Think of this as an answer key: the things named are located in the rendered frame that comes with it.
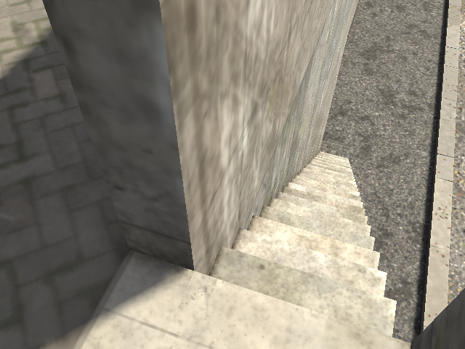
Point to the stairs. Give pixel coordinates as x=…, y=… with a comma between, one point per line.
x=311, y=246

